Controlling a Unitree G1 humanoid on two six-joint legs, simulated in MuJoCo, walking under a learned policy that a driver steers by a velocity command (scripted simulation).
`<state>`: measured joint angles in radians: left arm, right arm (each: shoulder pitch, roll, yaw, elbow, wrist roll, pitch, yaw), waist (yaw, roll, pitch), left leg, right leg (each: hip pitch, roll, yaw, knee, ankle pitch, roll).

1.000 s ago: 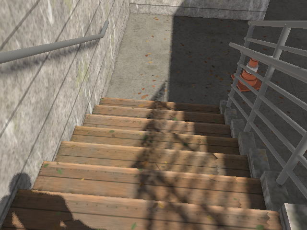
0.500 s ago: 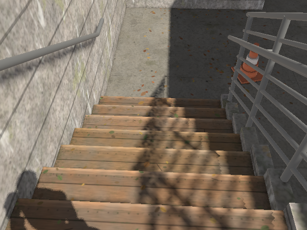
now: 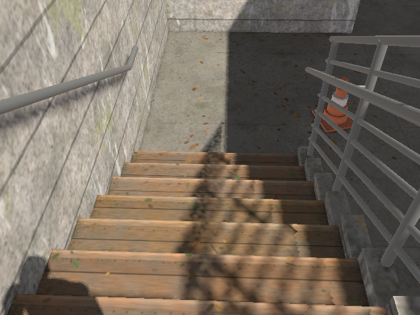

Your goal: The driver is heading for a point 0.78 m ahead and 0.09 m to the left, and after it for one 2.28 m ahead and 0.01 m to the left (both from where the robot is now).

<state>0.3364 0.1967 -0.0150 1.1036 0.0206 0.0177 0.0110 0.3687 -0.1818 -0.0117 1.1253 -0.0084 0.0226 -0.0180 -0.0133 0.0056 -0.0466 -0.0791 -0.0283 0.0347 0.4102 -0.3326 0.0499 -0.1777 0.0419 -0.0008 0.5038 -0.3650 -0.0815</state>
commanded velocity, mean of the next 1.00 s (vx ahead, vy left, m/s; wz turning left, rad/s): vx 0.45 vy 0.00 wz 0.00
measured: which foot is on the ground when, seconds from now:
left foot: down 0.00-0.10, up 0.12-0.56, down 0.58-1.00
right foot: down 0.00-0.56, up 0.58-1.00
